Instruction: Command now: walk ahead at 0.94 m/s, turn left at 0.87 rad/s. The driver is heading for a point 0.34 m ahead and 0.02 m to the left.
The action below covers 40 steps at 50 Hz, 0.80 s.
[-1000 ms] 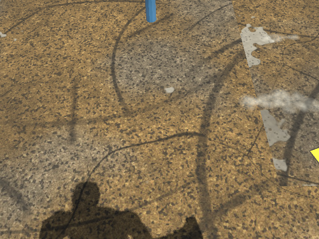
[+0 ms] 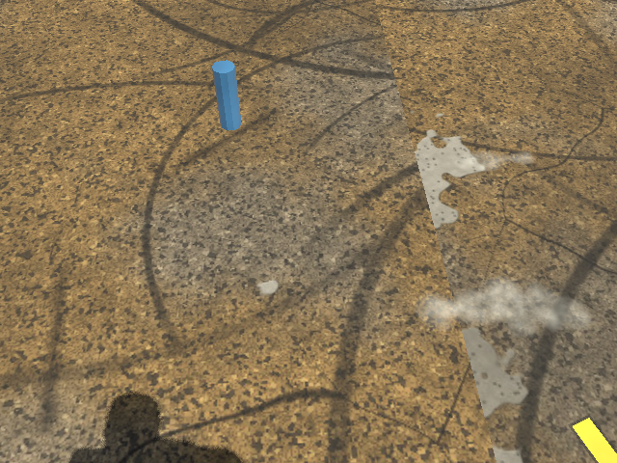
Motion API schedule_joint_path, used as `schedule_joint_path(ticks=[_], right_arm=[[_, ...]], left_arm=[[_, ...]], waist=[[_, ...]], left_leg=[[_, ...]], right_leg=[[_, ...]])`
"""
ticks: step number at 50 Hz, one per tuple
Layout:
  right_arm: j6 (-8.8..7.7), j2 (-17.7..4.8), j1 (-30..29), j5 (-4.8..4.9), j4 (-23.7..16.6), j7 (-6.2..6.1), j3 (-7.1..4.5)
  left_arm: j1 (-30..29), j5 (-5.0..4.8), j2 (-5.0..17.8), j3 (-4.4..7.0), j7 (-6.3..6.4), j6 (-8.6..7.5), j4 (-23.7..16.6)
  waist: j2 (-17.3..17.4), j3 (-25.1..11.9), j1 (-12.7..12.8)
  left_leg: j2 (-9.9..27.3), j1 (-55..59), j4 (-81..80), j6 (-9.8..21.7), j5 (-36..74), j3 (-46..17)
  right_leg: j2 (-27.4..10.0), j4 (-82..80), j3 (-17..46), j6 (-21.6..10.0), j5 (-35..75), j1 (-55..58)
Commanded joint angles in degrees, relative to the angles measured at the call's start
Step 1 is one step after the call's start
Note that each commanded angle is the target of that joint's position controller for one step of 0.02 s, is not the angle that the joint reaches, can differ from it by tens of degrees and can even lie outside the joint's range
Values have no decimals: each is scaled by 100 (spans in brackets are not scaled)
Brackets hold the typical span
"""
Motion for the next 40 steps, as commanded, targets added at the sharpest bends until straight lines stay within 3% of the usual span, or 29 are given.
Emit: schedule_joint_path(ticks=[1,5,7,9,10,11,12,13,14,15,16,17,18,19,20,21,24,26,29,32,36,37,38,39,40], right_arm=[[51,-68,-907,-95,-777,206,87],[95,-47,-1702,-70,-1252,333,198],[91,-88,-2150,-62,-1427,398,270],[21,117,-2524,-122,-1557,459,406],[-8,139,-2378,-146,-1481,447,429],[-34,65,-1898,-175,-1311,404,409],[-67,-129,-1059,-208,-1045,336,329],[-137,-695,-303,344,-1084,184,-7],[-94,-1032,234,332,-786,22,-93],[-47,-1597,105,149,-844,-176,-117],[-80,-1340,31,-64,-1146,-185,-20],[-75,-1172,-74,-68,-1127,-125,-44],[-168,-1034,-545,110,-1033,-66,-16],[-241,-756,-947,217,-1081,-82,51],[-282,-705,-1186,192,-1115,-91,77],[-313,-681,-1267,130,-1108,-76,69],[-389,-449,-1289,114,-862,-69,120],[-337,-380,-1262,100,-725,-140,139],[-203,-306,-1236,122,-592,-240,164],[-105,-348,-989,95,-385,-286,165],[-34,-311,-965,105,-181,-259,198],[-24,-264,-1014,161,-154,-264,223],[-57,-222,-781,137,-100,-266,240],[-137,-194,-174,9,-48,-243,239],[-149,-90,96,36,114,-270,274]], left_arm=[[907,-101,471,161,-39,-145,170],[894,-133,394,129,-98,-294,472],[831,-128,427,131,-85,-321,608],[995,-156,514,122,-56,-330,785],[1166,-175,719,157,-36,-342,870],[1192,-199,1003,213,-3,-324,898],[1112,-232,1254,257,25,-265,899],[724,-563,1979,470,94,-280,665],[597,-554,1595,366,91,-293,614],[1322,-127,629,108,12,-331,448],[1934,-301,838,46,-77,-411,539],[1169,-558,1218,144,-74,-380,394],[914,-595,1067,136,-22,-338,246],[788,-517,974,133,66,-263,350],[933,-496,1002,174,106,-154,425],[1057,-451,978,200,127,-56,444],[1013,-344,553,161,174,70,408],[758,-300,473,167,182,80,325],[259,-283,361,134,124,57,235],[-273,-323,364,114,32,33,118],[-456,-266,521,161,-53,13,55],[-288,-229,520,174,-70,-8,112],[-203,-185,701,213,-56,-37,139],[-274,-132,1026,265,-24,-35,98],[-217,-126,645,198,-17,28,143]], waist=[[-895,569,492],[-759,872,227],[-566,1108,192],[-273,1341,226],[-319,1119,187],[-529,746,-65],[-674,200,-500],[-973,-466,-1089],[-474,-655,-1276],[1605,-1478,-396],[711,-3467,-425],[52,-3137,-617],[-423,-1797,-208],[-753,-1074,10],[-769,-610,241],[-706,-445,390],[-218,-348,514],[-9,-395,480],[132,-399,308],[190,-313,59],[264,-188,95],[201,-215,250],[-61,-307,231],[-614,-629,-181],[-960,-1089,-110]], left_leg=[[660,-2504,465,-15,356,-183],[706,-2743,238,-33,1091,-60],[608,-2252,-648,42,1451,423],[253,-1084,-1946,189,1659,1026],[-124,-417,-2206,268,1694,1292],[-409,283,-2404,327,1610,1324],[-607,1305,-2648,425,1539,1130],[-394,2651,-2988,588,2359,488],[-46,3816,-3706,672,3141,-104],[1524,5760,-2723,1219,7140,-1802],[2481,6462,-2983,2108,7269,-3354],[2176,5657,-3662,2097,6217,-3075],[1851,4439,-4044,1823,5244,-2496],[1649,3406,-4285,1588,4725,-2157],[1519,2443,-4531,1472,4801,-1853],[1416,1768,-4767,1375,4812,-1644],[1058,952,-5010,1231,5369,-800],[843,1065,-4977,1084,5644,-437],[600,1341,-4915,741,5145,-140],[766,1679,-4858,682,4599,-305],[1041,2016,-4275,732,4279,-738],[937,1955,-4003,583,3979,-750],[657,1762,-3752,304,3386,-685],[249,1259,-3517,20,2143,-586],[62,893,-3341,-279,897,-453]], right_leg=[[-1634,-1555,1426,-487,-265,1460],[-1540,-1819,172,-397,1539,1177],[-1278,-2046,-594,-267,2221,837],[-1140,-1975,-1025,-212,4305,359],[-1153,-1606,-1040,-215,5972,491],[-1207,-934,-1019,-192,7075,644],[-1288,175,-959,-208,7509,628],[-1389,1136,-668,-123,7769,421],[-879,2704,-755,108,5013,-366],[25,5538,-591,355,-1826,-2111],[-62,6531,1164,292,-2307,-2371],[-169,6454,1125,315,-1803,-2302],[-416,5774,885,320,-1456,-2623],[-645,5435,780,377,-1170,-2594],[-722,5298,734,412,-957,-2199],[-779,5097,747,442,-750,-1816],[-759,4159,602,514,-255,-1428],[-651,3573,518,530,360,-1571],[-572,2436,477,494,1320,-1547],[-500,1578,531,441,1737,-1454],[-354,775,548,171,1084,-1226],[-294,210,495,31,1518,-818],[-510,-130,748,-139,3370,-171],[-1083,326,1205,-501,5293,751],[-1400,535,1538,-1071,5455,1320]])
